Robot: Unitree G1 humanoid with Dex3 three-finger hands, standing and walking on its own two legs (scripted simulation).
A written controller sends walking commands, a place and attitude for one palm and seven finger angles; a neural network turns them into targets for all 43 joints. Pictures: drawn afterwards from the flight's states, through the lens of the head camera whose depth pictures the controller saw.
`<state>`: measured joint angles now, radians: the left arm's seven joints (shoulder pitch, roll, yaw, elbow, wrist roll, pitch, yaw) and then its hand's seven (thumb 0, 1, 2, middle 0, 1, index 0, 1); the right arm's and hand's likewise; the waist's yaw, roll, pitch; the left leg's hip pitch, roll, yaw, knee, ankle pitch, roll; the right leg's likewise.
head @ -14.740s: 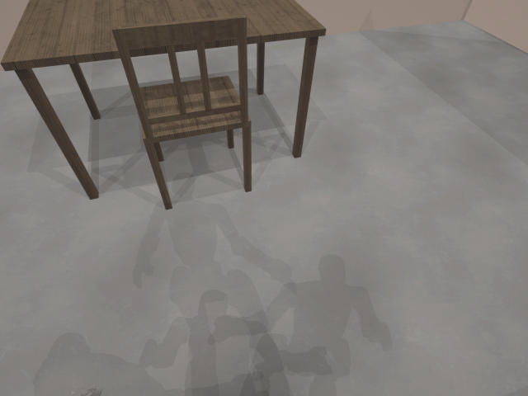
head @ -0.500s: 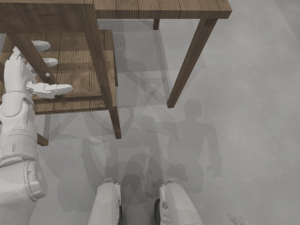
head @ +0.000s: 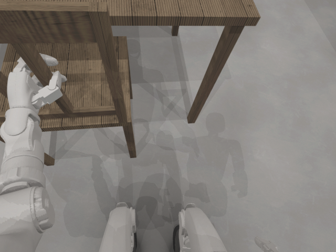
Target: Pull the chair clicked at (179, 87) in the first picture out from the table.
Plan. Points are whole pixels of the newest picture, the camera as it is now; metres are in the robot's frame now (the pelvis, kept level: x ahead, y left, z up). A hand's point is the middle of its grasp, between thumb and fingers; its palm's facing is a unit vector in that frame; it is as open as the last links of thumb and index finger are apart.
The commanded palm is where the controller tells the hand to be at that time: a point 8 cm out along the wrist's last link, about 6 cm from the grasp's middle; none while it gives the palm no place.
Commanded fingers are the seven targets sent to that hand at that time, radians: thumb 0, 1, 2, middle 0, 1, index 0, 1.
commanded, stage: hook a spindle and tug to test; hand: left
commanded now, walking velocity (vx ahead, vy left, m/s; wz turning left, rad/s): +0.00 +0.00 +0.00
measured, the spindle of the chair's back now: (3, 85) +0.49 +0.37 +0.02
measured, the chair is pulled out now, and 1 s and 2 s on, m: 0.00 0.05 0.18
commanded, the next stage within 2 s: step backward, pulling the chair out in 0.46 s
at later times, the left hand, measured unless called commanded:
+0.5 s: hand (56, 98) +0.44 +0.24 +0.04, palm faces +0.12 -0.99 -0.03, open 5.6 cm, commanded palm +0.41 +0.28 +0.04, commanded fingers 0.00 0.90 0.90 -0.50 -1.45 -0.50 -1.45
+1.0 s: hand (64, 103) +0.42 +0.21 +0.05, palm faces +0.21 -0.97 -0.13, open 5.2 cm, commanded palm +0.38 +0.25 +0.05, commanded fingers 0.00 0.90 0.90 -0.50 -1.45 -0.50 -1.45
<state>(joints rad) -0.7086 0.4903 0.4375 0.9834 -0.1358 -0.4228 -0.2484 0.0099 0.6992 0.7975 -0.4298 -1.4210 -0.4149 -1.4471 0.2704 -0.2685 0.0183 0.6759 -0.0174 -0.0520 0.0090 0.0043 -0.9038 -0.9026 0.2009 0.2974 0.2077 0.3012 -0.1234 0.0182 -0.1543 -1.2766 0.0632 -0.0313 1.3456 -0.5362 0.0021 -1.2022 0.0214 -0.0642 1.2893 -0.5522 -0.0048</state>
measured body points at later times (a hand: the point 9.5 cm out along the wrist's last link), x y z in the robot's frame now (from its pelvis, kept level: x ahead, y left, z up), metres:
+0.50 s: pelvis +0.02 +0.00 +0.01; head +0.15 +0.03 +0.44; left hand +0.43 +0.29 +0.04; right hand +0.11 -0.26 -0.10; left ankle +0.04 +0.11 -0.61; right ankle +0.03 -0.12 -0.61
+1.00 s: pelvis +0.00 +0.02 +0.10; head +0.11 +0.05 +0.54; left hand +0.41 +0.26 +0.07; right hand +0.06 -0.27 +0.00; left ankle +0.04 +0.11 -0.61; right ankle +0.03 -0.12 -0.61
